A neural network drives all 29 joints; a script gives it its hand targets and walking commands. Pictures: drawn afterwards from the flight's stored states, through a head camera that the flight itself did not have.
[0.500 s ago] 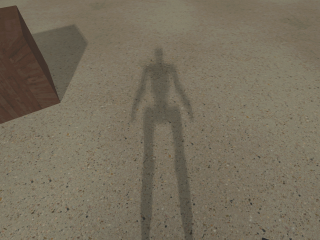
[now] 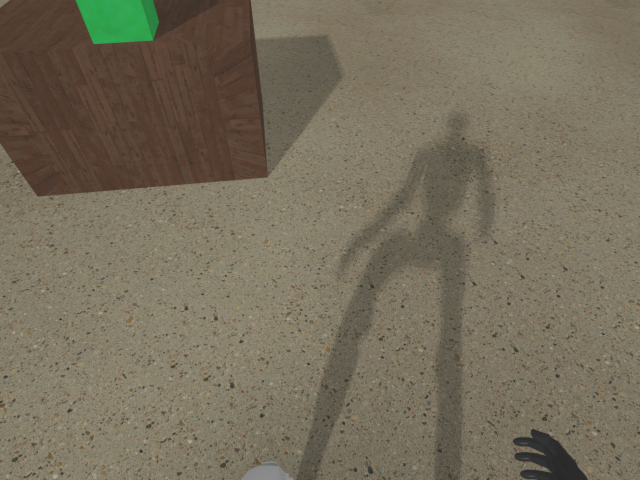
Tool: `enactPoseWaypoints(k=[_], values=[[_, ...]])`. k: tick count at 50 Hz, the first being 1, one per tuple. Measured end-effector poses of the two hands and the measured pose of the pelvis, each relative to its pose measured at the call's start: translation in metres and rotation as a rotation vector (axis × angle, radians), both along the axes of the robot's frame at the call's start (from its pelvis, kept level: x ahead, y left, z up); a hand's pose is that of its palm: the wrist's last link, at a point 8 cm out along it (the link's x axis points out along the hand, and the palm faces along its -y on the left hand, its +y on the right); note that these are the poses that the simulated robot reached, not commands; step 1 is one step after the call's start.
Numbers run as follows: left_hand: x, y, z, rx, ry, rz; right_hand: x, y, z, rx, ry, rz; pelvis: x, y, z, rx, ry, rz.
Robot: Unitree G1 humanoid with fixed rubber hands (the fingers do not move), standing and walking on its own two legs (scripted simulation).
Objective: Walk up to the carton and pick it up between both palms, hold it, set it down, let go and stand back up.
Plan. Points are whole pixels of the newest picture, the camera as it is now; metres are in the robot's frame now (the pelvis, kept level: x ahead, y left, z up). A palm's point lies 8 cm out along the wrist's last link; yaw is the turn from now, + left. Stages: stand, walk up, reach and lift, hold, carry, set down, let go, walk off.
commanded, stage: walk up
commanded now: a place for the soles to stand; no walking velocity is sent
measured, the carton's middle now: out of the picture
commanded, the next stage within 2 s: none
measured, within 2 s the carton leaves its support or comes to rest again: neither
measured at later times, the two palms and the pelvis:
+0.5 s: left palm (91, 457) +0.17 +0.32 -0.07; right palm (461, 339) +0.36 -0.19 -0.10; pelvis +0.20 +0.04 +0.02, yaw +13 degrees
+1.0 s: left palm (79, 279) +0.46 +0.46 -0.08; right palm (367, 247) +0.54 -0.05 -0.08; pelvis +0.42 +0.19 +0.02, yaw +13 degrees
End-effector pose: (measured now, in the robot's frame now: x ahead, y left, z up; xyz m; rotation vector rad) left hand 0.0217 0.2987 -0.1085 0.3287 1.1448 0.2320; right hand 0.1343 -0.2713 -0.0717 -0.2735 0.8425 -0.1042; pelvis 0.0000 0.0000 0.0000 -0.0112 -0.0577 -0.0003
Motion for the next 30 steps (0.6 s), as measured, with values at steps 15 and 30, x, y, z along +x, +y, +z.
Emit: enactPoseWaypoints(k=[15, 30], values=[[0.186, -0.013, 0.030, -0.061, -0.277, -0.054, 0.048, 0.018, -0.040, 0.032, 0.223, -0.072, 0.124, 0.016, 0.000, 0.022, -0.007, 0.068], [0.143, 0.042, 0.040, 0.018, -0.003, 0.292, 0.320, 0.141, 0.000, 0.086, 0.072, 0.331, 0.246, 0.071, 0.027, -0.034, -0.014, 0.279]])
